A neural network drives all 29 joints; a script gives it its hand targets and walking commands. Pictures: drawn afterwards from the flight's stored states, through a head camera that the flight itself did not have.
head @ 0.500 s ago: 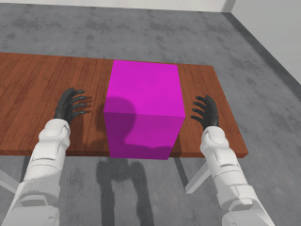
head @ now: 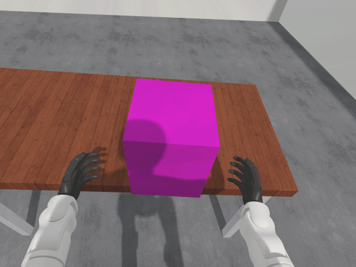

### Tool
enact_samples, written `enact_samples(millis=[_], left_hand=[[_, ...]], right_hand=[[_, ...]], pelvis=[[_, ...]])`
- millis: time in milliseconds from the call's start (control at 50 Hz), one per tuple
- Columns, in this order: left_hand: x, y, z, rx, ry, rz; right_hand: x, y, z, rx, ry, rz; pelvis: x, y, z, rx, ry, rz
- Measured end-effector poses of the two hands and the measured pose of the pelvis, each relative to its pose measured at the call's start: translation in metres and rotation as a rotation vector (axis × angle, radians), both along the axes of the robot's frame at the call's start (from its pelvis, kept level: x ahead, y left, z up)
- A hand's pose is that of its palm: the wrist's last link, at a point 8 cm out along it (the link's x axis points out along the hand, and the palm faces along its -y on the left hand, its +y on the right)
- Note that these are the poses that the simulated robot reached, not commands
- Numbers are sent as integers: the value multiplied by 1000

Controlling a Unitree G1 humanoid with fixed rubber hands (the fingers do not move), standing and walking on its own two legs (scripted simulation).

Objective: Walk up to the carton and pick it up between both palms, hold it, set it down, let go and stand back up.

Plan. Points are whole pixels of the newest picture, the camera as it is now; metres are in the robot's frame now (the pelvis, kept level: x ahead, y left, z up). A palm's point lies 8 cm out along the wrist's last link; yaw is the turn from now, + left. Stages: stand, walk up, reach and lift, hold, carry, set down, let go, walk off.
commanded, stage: set down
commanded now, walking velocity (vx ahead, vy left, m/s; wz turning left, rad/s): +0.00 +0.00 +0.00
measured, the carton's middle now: (169, 141) +0.44 +0.03 +0.00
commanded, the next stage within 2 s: let go in 1.40 s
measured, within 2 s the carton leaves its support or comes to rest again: neither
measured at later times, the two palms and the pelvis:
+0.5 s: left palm (72, 219) +0.23 +0.24 -0.04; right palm (251, 224) +0.23 -0.17 -0.03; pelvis +0.01 +0.00 +0.00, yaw -2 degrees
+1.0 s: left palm (68, 244) +0.18 +0.23 -0.06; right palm (260, 243) +0.20 -0.20 -0.05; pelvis +0.04 -0.02 +0.00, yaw -2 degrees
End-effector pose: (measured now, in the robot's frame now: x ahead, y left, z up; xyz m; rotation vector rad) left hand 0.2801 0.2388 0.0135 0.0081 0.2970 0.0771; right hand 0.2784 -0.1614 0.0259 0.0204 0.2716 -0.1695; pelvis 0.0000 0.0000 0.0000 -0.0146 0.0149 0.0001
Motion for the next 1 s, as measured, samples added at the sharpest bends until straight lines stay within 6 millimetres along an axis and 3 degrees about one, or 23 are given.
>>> enact_samples(millis=[380,600,1000], left_hand=[[-49,0,-54,16,45,25],[-53,-2,-56,49,133,-1],[-96,-5,-70,96,360,11]], right_hand=[[-42,-6,-52,-20,44,28],[-53,-16,-57,-40,113,25],[-81,-34,-80,-62,250,57]], pelvis=[[6,-3,-4,9,28,-25],[19,-4,-2,14,8,-38],[37,-16,-3,31,-27,-30]])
